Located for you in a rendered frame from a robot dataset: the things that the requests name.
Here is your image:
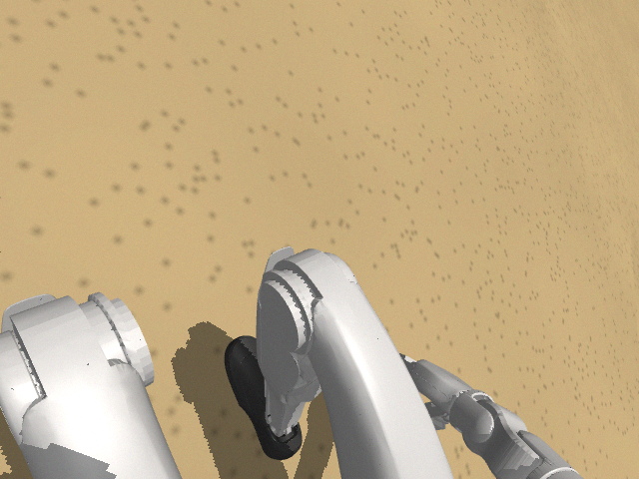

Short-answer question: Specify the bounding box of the right robot arm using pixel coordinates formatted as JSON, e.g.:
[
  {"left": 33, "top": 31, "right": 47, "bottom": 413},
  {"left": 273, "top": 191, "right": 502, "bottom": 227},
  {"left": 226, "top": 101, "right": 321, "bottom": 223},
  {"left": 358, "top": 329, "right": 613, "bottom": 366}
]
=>
[{"left": 449, "top": 389, "right": 583, "bottom": 479}]

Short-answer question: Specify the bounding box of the right robot foot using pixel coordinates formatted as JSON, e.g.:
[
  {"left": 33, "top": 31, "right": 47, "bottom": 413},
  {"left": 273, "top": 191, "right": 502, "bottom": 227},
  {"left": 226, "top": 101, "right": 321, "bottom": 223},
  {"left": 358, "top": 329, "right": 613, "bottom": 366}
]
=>
[{"left": 225, "top": 335, "right": 303, "bottom": 460}]

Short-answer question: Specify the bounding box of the right robot hand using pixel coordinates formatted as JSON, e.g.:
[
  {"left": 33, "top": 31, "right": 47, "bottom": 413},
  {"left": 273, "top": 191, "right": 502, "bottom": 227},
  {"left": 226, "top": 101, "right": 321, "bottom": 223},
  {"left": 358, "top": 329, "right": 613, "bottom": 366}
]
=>
[{"left": 400, "top": 353, "right": 473, "bottom": 430}]

